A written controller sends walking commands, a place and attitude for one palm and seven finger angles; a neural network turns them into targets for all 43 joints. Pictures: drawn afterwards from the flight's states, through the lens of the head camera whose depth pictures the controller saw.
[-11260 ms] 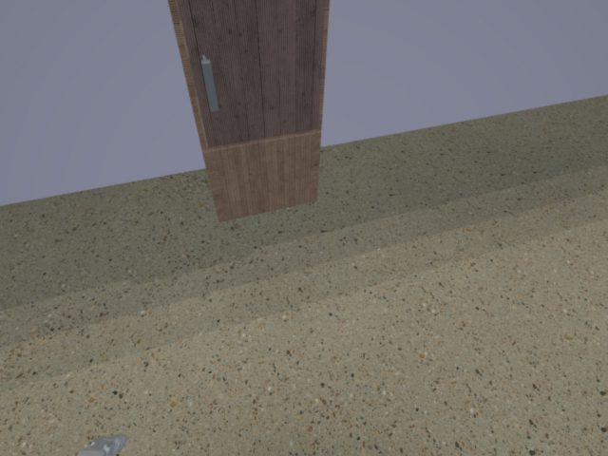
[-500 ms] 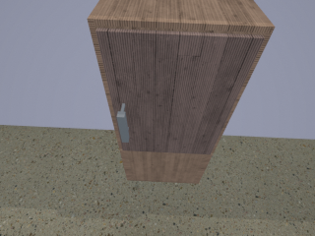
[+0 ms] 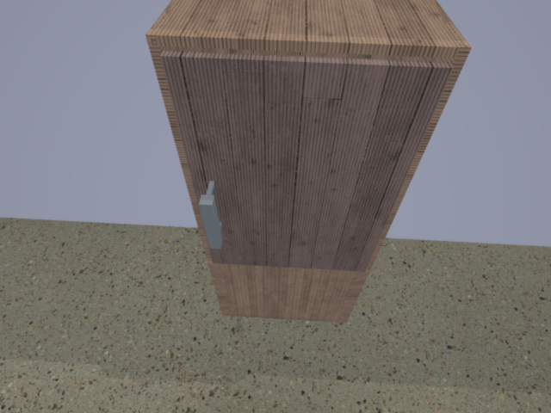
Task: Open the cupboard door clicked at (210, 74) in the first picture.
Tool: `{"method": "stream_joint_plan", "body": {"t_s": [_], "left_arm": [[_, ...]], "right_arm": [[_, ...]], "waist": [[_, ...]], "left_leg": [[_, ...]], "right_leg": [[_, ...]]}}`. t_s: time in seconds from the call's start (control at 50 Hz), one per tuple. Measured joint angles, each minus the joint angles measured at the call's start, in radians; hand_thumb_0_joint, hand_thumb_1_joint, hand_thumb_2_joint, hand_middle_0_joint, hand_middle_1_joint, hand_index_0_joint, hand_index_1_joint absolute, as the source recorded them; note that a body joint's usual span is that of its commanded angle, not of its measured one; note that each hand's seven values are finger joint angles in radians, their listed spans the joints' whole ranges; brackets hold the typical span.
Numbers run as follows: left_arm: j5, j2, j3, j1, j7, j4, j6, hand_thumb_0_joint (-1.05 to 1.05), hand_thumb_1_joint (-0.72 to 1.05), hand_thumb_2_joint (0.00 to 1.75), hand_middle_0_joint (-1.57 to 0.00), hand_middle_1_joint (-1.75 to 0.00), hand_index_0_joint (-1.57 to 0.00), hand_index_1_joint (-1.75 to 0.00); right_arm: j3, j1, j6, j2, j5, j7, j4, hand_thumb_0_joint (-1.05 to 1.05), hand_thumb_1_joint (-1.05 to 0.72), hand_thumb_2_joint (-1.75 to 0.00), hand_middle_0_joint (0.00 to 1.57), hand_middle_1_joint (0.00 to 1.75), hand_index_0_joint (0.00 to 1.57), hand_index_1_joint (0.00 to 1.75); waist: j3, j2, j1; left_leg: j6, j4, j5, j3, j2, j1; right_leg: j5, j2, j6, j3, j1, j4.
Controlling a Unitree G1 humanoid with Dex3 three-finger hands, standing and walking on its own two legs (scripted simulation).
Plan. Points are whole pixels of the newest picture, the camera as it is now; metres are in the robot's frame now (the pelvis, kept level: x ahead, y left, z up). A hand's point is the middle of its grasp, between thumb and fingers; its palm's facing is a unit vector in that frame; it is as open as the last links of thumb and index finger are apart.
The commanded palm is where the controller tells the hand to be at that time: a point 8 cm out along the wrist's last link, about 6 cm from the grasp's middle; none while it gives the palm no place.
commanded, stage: look again from close up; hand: left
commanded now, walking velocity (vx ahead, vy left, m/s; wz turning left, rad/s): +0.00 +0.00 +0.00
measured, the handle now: (213, 215) +0.51 +0.17 -0.09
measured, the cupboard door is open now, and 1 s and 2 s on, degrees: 0 0 0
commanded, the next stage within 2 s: raise the hand with hooked fingers in 0.18 s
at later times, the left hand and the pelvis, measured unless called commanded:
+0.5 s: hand (143, 363) +0.19 +0.20 -0.02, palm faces +0.24 -0.96 -0.11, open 7.7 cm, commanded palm +0.10 +0.25 -0.07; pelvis -0.04 -0.01 -0.02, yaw +2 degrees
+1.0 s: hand (141, 389) +0.16 +0.21 -0.08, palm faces -0.08 -1.00 -0.02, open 10.4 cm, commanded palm +0.13 +0.28 -0.07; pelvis -0.09 +0.02 -0.11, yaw +0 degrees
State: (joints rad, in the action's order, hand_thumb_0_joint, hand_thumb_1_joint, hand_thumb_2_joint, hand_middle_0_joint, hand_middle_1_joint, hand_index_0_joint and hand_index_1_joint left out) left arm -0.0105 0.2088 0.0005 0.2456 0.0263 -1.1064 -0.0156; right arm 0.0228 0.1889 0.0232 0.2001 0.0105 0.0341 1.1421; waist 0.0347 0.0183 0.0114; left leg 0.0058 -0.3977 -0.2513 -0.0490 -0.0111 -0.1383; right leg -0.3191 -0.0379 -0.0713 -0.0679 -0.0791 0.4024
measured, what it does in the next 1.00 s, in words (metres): lowers itself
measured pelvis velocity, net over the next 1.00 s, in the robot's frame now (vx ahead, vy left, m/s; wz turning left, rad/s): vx -0.09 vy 0.02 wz -0.01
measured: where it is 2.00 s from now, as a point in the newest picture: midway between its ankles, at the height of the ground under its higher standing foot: outside the picture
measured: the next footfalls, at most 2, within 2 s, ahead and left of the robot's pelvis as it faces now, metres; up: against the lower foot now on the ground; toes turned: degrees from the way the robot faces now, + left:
none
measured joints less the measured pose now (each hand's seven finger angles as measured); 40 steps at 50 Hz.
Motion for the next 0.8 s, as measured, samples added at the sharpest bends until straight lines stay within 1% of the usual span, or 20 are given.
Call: {"method": "stream_joint_plan", "body": {"t_s": [0.28, 0.3, 0.32, 0.34, 0.36, 0.38, 0.42, 0.44, 0.46, 0.48, 0.52, 0.56, 0.6, 0.62, 0.64, 0.66, 0.68, 0.72, 0.76, 0.8], "left_arm": [[0.001, 0.002, -0.004, -0.002, 0.001, 0.002, -0.001, 0.0, 0.91, 0.9, -0.2, -0.3, -0.2, -0.3], [-0.002, -0.004, -0.004, 0.0, 0.012, 0.005, -0.009, 0.0, 0.91, 0.9, -0.2, -0.3, -0.2, -0.3], [0.039, -0.013, -0.027, 0.049, 0.01, 0.15, 0.034, 0.0, 0.91, 0.9, -0.2, -0.3, -0.2, -0.3], [0.067, -0.021, -0.044, 0.106, 0.009, 0.322, 0.027, 0.01, 0.91, 0.9, -0.2, -0.3, -0.2, -0.3], [0.091, -0.027, -0.048, 0.147, 0.019, 0.47, -0.005, 0.01, 0.9, 0.89, -0.2, -0.3, -0.21, -0.3], [0.116, -0.033, -0.047, 0.167, 0.035, 0.581, -0.037, 0.01, 0.9, 0.89, -0.21, -0.31, -0.21, -0.31], [0.162, -0.05, -0.07, 0.145, 0.031, 0.722, -0.093, 0.01, 0.88, 0.88, -0.21, -0.32, -0.21, -0.32], [0.175, -0.054, -0.092, 0.114, 0.014, 0.752, -0.14, 0.01, 0.87, 0.88, -0.21, -0.33, -0.21, -0.33], [0.184, -0.052, -0.118, 0.074, -0.009, 0.757, -0.199, 0.01, 0.85, 0.87, -0.21, -0.33, -0.21, -0.33], [0.195, -0.044, -0.144, 0.033, -0.039, 0.751, -0.261, 0.01, 0.84, 0.87, -0.21, -0.34, -0.21, -0.34], [0.227, -0.023, -0.183, -0.026, -0.116, 0.738, -0.388, 0.01, 0.81, 0.85, -0.21, -0.37, -0.21, -0.37], [0.26, -0.01, -0.199, -0.049, -0.22, 0.731, -0.505, 0.0, 0.77, 0.84, -0.21, -0.39, -0.21, -0.39], [0.286, -0.012, -0.2, -0.045, -0.338, 0.713, -0.59, 0.0, 0.73, 0.82, -0.21, -0.42, -0.21, -0.42], [0.295, -0.015, -0.199, -0.035, -0.387, 0.706, -0.611, 0.0, 0.71, 0.81, -0.21, -0.43, -0.21, -0.43], [0.302, -0.019, -0.199, -0.02, -0.423, 0.703, -0.618, 0.0, 0.69, 0.8, -0.22, -0.44, -0.22, -0.44], [0.309, -0.023, -0.199, -0.004, -0.446, 0.702, -0.613, 0.0, 0.66, 0.79, -0.22, -0.46, -0.22, -0.46], [0.316, -0.026, -0.202, 0.012, -0.456, 0.707, -0.602, 0.0, 0.64, 0.78, -0.22, -0.47, -0.22, -0.47], [0.325, -0.031, -0.212, 0.039, -0.438, 0.731, -0.579, 0.01, 0.59, 0.76, -0.23, -0.5, -0.23, -0.5], [0.326, -0.031, -0.223, 0.061, -0.392, 0.781, -0.569, 0.01, 0.54, 0.74, -0.23, -0.53, -0.23, -0.53], [0.317, -0.018, -0.228, 0.072, -0.349, 0.854, -0.572, 0.01, 0.49, 0.72, -0.24, -0.56, -0.24, -0.56]], "right_arm": [[0.0, 0.002, -0.004, 0.003, 0.0, 0.002, 0.002, 0.0, -0.91, -0.9, 0.2, 0.3, 0.2, 0.3], [-0.002, 0.002, -0.007, 0.006, -0.002, 0.001, -0.007, 0.0, -0.91, -0.9, 0.2, 0.3, 0.2, 0.3], [-0.003, 0.019, 0.004, 0.01, -0.016, 0.004, -0.055, 0.01, -0.91, -0.9, 0.2, 0.3, 0.2, 0.3], [-0.002, 0.044, 0.045, 0.016, -0.022, 0.017, -0.109, 0.01, -0.91, -0.9, 0.2, 0.3, 0.2, 0.3], [-0.004, 0.067, 0.093, 0.024, -0.026, 0.03, -0.152, 0.01, -0.91, -0.9, 0.2, 0.3, 0.2, 0.3], [-0.011, 0.08, 0.13, 0.033, -0.034, 0.039, -0.186, 0.01, -0.91, -0.9, 0.2, 0.3, 0.2, 0.3], [-0.028, 0.08, 0.165, 0.051, -0.042, 0.045, -0.252, 0.01, -0.91, -0.9, 0.2, 0.3, 0.2, 0.3], [-0.034, 0.068, 0.175, 0.058, -0.037, 0.045, -0.28, 0.01, -0.91, -0.9, 0.2, 0.3, 0.2, 0.3], [-0.039, 0.05, 0.182, 0.061, -0.033, 0.043, -0.307, 0.01, -0.91, -0.9, 0.2, 0.3, 0.2, 0.3], [-0.041, 0.031, 0.188, 0.061, -0.028, 0.037, -0.332, 0.01, -0.91, -0.9, 0.2, 0.3, 0.2, 0.3], [-0.045, -0.007, 0.202, 0.056, -0.017, 0.019, -0.381, 0.01, -0.91, -0.9, 0.2, 0.3, 0.2, 0.3], [-0.051, -0.036, 0.217, 0.055, -0.014, -0.004, -0.434, 0.01, -0.91, -0.9, 0.2, 0.3, 0.2, 0.3], [-0.059, -0.053, 0.228, 0.068, -0.019, -0.022, -0.487, 0.01, -0.91, -0.9, 0.2, 0.3, 0.2, 0.3], [-0.062, -0.057, 0.23, 0.076, -0.023, -0.025, -0.512, 0.01, -0.91, -0.9, 0.2, 0.3, 0.2, 0.3], [-0.065, -0.059, 0.228, 0.081, -0.027, -0.024, -0.534, 0.01, -0.91, -0.9, 0.2, 0.3, 0.2, 0.3], [-0.069, -0.059, 0.224, 0.085, -0.03, -0.02, -0.554, 0.01, -0.91, -0.9, 0.2, 0.3, 0.2, 0.3], [-0.071, -0.057, 0.218, 0.088, -0.032, -0.014, -0.572, 0.01, -0.91, -0.9, 0.2, 0.3, 0.2, 0.3], [-0.075, -0.051, 0.211, 0.085, -0.035, 0.002, -0.597, 0.01, -0.91, -0.9, 0.2, 0.3, 0.2, 0.3], [-0.069, -0.044, 0.208, 0.073, -0.034, 0.019, -0.605, 0.01, -0.91, -0.9, 0.2, 0.3, 0.2, 0.3], [-0.053, -0.036, 0.206, 0.056, -0.029, 0.034, -0.599, 0.01, -0.91, -0.9, 0.2, 0.3, 0.2, 0.3]], "waist": [[-0.002, 0.0, 0.001], [-0.003, -0.007, -0.001], [0.003, -0.011, 0.002], [0.008, -0.012, 0.012], [0.005, -0.017, 0.017], [-0.005, -0.027, 0.011], [-0.028, -0.054, -0.014], [-0.046, -0.063, -0.026], [-0.064, -0.067, -0.035], [-0.082, -0.063, -0.039], [-0.116, -0.037, -0.034], [-0.138, -0.008, -0.022], [-0.15, 0.003, -0.019], [-0.157, 0.006, -0.018], [-0.164, 0.009, -0.015], [-0.17, 0.013, -0.01], [-0.173, 0.016, -0.004], [-0.169, 0.016, 0.008], [-0.161, 0.013, 0.017], [-0.159, 0.007, 0.023]], "left_leg": [[-0.015, 0.0, 0.006, 0.009, 0.014, 0.003], [-0.013, -0.035, 0.008, 0.005, 0.022, -0.021], [-0.008, -0.056, 0.013, 0.002, 0.026, -0.034], [-0.007, -0.049, 0.004, -0.007, 0.025, -0.027], [-0.007, -0.043, -0.005, -0.012, 0.019, -0.026], [-0.006, -0.047, -0.01, -0.008, 0.01, -0.036], [-0.002, -0.091, -0.016, 0.011, -0.005, -0.09], [0.001, -0.128, -0.021, 0.018, -0.009, -0.138], [0.002, -0.172, -0.03, 0.022, -0.01, -0.194], [0.001, -0.22, -0.041, 0.021, -0.01, -0.254], [-0.011, -0.321, -0.067, 0.015, -0.007, -0.383], [-0.017, -0.428, -0.102, 0.016, -0.003, -0.501], [-0.014, -0.535, -0.136, 0.015, 0.005, -0.604], [-0.017, -0.584, -0.152, 0.015, 0.007, -0.65], [-0.017, -0.629, -0.166, 0.015, 0.008, -0.692], [-0.015, -0.671, -0.18, 0.015, 0.009, -0.729], [-0.015, -0.708, -0.188, 0.018, 0.01, -0.762], [-0.013, -0.776, -0.212, 0.03, 0.015, -0.811], [-0.01, -0.826, -0.233, 0.046, 0.019, -0.845], [-0.009, -0.86, -0.243, 0.062, 0.023, -0.871]], "right_leg": [[0.009, -0.014, -0.013, -0.008, 0.009, -0.012], [0.014, -0.02, -0.009, -0.011, 0.003, -0.013], [0.015, -0.023, -0.008, -0.007, -0.008, -0.004], [0.01, -0.021, -0.011, 0.002, -0.022, 0.021], [-0.001, -0.015, -0.012, 0.006, -0.037, 0.046], [-0.015, -0.005, -0.011, 0.002, -0.052, 0.069], [-0.036, 0.012, -0.006, -0.02, -0.1, 0.121], [-0.047, 0.018, -0.004, -0.03, -0.144, 0.158], [-0.059, 0.022, -0.003, -0.035, -0.199, 0.205], [-0.074, 0.026, -0.005, -0.035, -0.264, 0.259], [-0.105, 0.025, -0.011, -0.023, -0.404, 0.378], [-0.134, 0.017, -0.025, -0.007, -0.531, 0.489], [-0.164, 0.013, -0.029, -0.007, -0.632, 0.59], [-0.179, 0.014, -0.028, -0.009, -0.676, 0.637], [-0.195, 0.014, -0.027, -0.01, -0.717, 0.681], [-0.209, 0.015, -0.025, -0.012, -0.752, 0.721], [-0.222, 0.014, -0.023, -0.015, -0.782, 0.756], [-0.242, 0.012, -0.023, -0.028, -0.821, 0.809], [-0.254, 0.008, -0.024, -0.045, -0.842, 0.84], [-0.258, 0.003, -0.029, -0.062, -0.856, 0.855]]}}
